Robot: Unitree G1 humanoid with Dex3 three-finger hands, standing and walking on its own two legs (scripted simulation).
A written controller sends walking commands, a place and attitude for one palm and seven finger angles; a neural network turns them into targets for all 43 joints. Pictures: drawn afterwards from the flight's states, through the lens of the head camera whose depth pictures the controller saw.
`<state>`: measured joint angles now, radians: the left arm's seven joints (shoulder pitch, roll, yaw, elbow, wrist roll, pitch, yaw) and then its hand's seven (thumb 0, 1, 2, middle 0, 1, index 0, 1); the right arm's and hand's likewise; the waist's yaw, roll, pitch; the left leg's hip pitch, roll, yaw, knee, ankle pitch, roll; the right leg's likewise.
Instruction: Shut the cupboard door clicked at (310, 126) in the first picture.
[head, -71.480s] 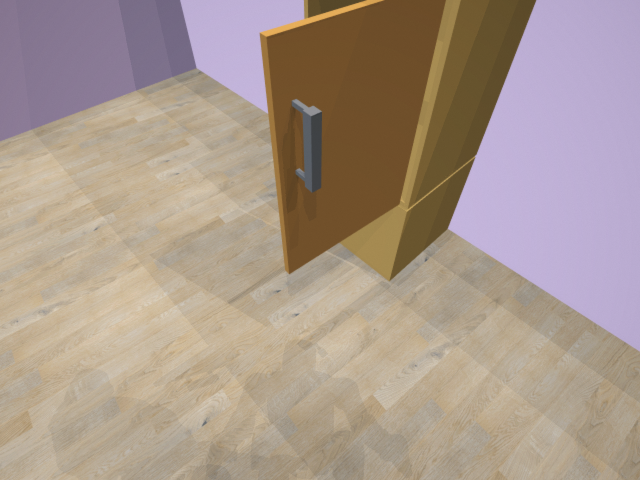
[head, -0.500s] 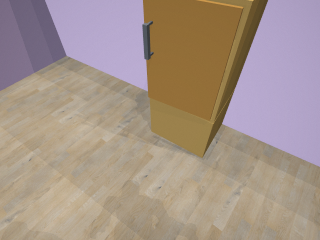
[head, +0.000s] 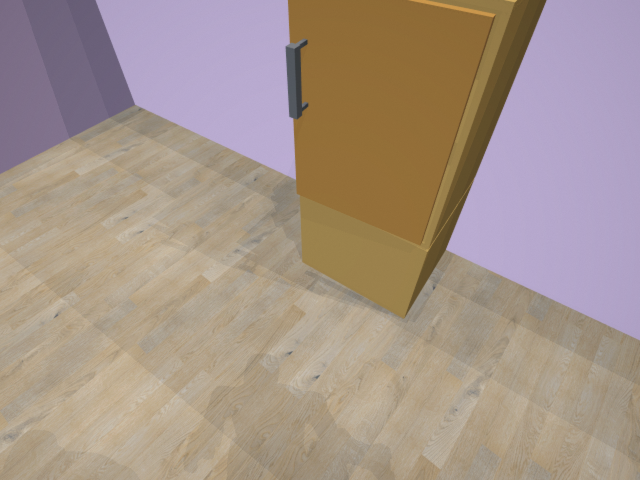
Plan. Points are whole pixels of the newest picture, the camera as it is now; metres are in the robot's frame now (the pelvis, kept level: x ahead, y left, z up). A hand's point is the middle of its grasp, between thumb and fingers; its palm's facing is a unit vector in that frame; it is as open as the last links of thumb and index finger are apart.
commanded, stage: walk to a spot facing it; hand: left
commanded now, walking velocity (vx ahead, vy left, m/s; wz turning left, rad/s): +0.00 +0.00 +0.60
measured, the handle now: (299, 79) +0.93 +0.10 +0.04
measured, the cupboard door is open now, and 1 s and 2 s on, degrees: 4 4 4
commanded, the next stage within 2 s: turn to face it in 1.66 s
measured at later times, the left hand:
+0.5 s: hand out of the picture -0.01 +0.28 -0.18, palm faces +0.31 -0.92 -0.25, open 7.4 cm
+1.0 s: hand out of the picture -0.09 +0.20 -0.17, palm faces +0.62 -0.74 -0.25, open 7.4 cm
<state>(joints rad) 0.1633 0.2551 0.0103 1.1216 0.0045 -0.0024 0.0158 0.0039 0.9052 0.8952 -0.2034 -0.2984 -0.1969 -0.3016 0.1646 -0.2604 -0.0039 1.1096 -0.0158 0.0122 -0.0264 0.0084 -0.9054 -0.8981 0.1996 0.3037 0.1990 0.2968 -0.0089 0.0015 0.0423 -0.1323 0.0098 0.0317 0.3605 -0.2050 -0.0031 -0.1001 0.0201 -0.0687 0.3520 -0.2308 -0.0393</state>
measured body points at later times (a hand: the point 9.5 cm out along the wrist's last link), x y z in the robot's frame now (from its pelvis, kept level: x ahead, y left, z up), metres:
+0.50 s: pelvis -0.03 +0.05 -0.01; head +0.03 +0.08 +0.44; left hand -0.03 +0.33 -0.16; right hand +0.08 -0.17 -0.15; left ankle +0.00 +0.15 -0.75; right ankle -0.01 -0.11 -0.67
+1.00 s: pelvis -0.01 +0.01 -0.01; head +0.03 +0.03 +0.44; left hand -0.12 +0.24 -0.15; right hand +0.20 -0.16 -0.16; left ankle -0.10 +0.12 -0.68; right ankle +0.02 -0.11 -0.75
